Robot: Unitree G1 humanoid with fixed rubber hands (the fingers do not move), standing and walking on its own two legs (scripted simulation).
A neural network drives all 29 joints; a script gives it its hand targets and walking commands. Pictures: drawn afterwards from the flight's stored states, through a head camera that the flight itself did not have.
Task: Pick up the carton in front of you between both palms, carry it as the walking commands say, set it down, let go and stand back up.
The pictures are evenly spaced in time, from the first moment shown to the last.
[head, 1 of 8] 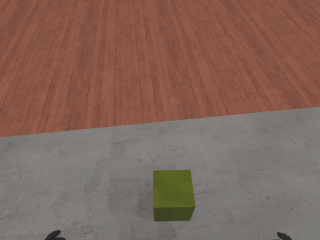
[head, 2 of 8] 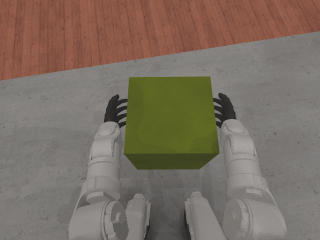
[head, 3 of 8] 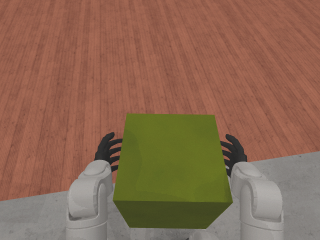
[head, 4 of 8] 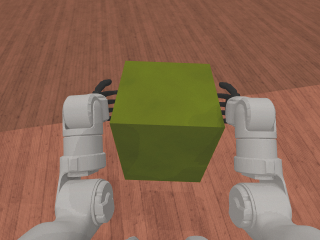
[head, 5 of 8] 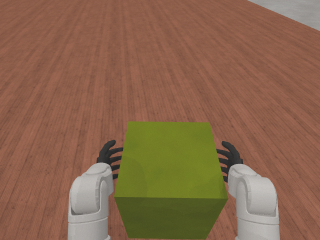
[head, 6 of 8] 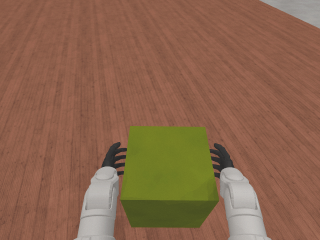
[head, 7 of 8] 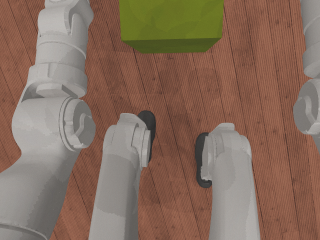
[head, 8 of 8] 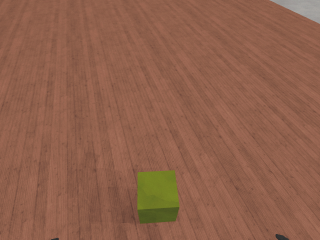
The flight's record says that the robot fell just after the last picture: no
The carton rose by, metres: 1.08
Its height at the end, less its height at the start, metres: +0.34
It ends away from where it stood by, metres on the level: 5.49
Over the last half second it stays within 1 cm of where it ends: yes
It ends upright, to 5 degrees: yes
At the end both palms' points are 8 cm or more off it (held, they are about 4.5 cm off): yes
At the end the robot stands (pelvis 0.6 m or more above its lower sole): yes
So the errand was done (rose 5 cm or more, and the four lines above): yes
